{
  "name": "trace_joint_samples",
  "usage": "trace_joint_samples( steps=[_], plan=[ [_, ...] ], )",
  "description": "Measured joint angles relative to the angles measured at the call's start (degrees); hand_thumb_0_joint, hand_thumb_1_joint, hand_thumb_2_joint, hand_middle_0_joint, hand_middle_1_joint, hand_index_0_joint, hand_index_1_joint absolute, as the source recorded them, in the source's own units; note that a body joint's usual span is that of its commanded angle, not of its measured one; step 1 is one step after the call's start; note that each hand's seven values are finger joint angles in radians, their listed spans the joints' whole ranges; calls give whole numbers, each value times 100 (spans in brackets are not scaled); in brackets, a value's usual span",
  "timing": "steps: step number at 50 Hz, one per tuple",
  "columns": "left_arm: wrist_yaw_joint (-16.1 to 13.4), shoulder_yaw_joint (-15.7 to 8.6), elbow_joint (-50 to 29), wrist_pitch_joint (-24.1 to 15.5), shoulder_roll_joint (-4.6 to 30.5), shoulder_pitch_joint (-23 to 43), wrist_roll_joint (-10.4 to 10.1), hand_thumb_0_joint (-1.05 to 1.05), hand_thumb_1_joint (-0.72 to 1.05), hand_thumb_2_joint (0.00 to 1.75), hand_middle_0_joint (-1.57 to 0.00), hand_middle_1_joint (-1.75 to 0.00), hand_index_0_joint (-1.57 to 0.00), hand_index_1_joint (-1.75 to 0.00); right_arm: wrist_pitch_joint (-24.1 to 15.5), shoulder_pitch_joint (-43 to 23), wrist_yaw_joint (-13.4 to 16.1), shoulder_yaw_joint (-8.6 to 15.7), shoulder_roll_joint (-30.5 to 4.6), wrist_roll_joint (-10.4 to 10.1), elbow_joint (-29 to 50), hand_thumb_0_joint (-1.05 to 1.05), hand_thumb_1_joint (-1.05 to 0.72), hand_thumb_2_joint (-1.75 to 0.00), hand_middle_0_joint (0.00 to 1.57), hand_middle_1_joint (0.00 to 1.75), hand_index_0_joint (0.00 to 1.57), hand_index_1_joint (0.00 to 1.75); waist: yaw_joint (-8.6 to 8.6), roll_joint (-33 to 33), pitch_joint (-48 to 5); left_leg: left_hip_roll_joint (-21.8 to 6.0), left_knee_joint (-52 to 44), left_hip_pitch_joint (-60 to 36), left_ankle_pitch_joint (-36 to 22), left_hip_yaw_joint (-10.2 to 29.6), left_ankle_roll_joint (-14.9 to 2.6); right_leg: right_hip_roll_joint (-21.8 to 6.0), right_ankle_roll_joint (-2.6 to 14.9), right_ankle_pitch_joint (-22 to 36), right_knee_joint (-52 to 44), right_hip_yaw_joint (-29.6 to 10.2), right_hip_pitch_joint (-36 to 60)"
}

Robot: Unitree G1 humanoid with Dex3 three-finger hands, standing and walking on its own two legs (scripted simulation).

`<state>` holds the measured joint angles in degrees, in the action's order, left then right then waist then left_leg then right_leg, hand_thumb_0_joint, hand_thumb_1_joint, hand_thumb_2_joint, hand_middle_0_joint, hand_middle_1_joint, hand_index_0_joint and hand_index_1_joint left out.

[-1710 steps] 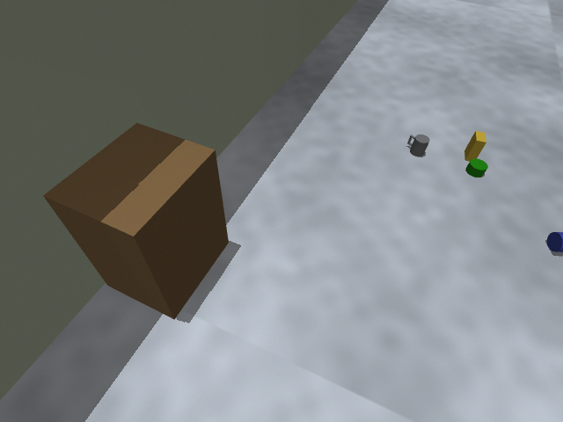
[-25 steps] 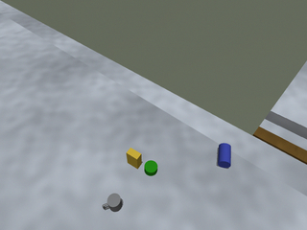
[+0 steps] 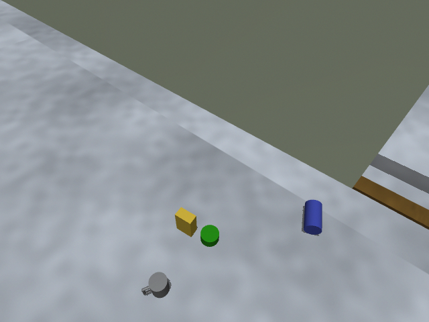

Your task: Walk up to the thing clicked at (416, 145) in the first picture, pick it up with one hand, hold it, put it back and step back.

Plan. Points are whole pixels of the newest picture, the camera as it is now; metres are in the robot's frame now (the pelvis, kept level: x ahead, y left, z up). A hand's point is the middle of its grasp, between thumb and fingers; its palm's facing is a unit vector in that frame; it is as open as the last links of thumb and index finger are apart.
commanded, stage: stand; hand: left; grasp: from above
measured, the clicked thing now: (155, 286) +0.39 +0.23 -0.73
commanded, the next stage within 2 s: step back in 0.84 s
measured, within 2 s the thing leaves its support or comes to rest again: neither
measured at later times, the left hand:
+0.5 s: hand out of the picture +0.07 +0.25 -0.16, palm faces +0.01 -0.94 -0.34, open 7.3 cm
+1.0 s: hand out of the picture +0.08 +0.26 -0.16, palm faces +0.00 -0.92 -0.38, open 7.3 cm
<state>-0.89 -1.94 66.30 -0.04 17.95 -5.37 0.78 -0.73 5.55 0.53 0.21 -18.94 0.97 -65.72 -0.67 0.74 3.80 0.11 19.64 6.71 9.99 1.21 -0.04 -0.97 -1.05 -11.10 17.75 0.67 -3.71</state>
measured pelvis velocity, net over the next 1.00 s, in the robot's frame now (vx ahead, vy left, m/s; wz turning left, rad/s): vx -0.02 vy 0.00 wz -0.01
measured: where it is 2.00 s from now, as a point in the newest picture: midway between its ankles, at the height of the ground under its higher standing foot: outside the picture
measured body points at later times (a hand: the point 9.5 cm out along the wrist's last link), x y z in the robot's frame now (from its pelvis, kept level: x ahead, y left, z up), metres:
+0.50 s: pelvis +0.00 +0.00 +0.00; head +0.02 +0.00 +0.45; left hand +0.07 +0.30 -0.14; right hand +0.08 -0.29 -0.14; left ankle +0.01 +0.12 -0.75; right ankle -0.01 -0.13 -0.75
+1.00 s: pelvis -0.02 +0.00 -0.01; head +0.03 +0.00 +0.44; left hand +0.08 +0.31 -0.14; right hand +0.07 -0.31 -0.14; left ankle +0.01 +0.12 -0.75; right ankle -0.01 -0.13 -0.75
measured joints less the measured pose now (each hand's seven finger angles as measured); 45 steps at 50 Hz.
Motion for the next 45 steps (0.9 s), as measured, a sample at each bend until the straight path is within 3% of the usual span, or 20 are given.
trace_joint_samples(
  steps=[42,45],
  plan=[
    [53,64,-85,-17,103,-76,-23,0,91,89,-21,-30,-21,-30,-13,67,-54,-49,-69,-20,26,0,-91,-90,20,30,21,30,38,-30,-29,8,-60,-15,8,-29,-4,-11,-3,-16,-27,-28,-10],
    [60,0,-261,32,163,-41,-115,0,91,89,-21,-30,-21,-30,79,-26,-108,14,-108,-88,184,0,-91,-90,20,30,21,30,74,-38,87,10,220,237,81,-24,-19,-11,11,-119,306,-25,-285]
  ],
)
